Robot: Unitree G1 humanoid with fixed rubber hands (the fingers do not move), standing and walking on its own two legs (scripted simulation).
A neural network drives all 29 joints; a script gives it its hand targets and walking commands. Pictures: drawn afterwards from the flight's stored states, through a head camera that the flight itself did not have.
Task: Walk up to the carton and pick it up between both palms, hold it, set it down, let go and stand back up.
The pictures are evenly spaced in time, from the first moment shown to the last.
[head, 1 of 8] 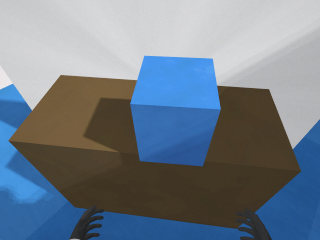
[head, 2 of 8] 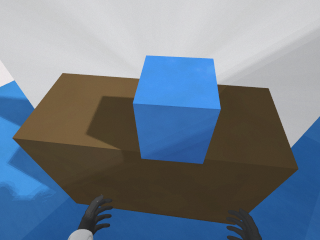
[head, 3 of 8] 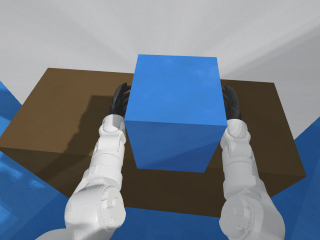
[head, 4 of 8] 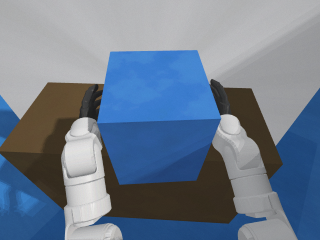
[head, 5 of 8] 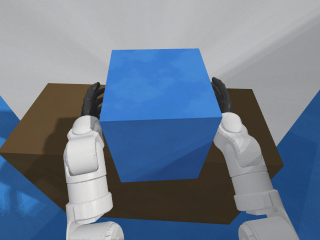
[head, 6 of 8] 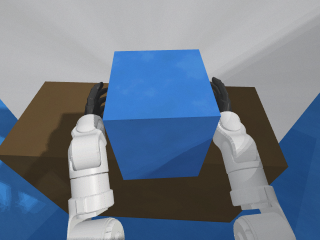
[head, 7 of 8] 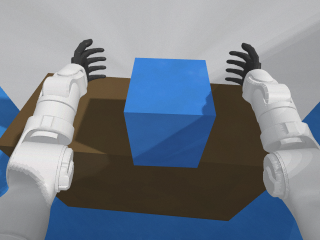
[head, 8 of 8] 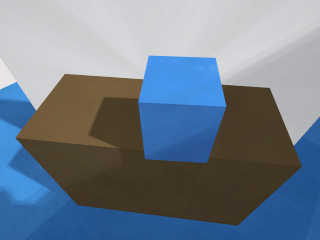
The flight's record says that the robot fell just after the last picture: no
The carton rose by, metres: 0.10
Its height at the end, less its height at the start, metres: +0.00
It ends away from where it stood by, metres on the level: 0.01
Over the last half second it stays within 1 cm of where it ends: yes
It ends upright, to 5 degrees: yes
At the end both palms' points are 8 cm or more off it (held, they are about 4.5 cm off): yes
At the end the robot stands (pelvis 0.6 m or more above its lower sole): yes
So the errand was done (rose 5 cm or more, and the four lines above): yes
